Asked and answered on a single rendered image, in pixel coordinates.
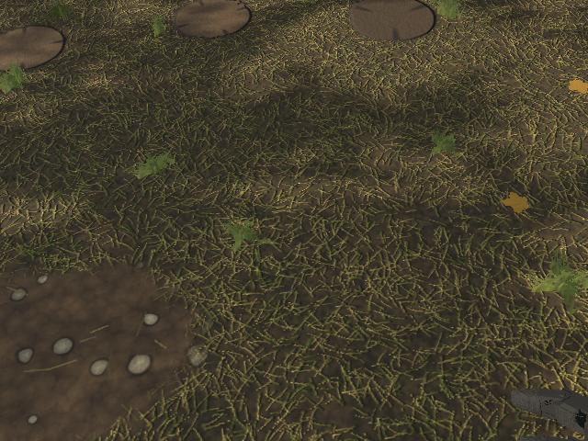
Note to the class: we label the right robot hand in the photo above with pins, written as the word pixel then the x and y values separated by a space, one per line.
pixel 567 406

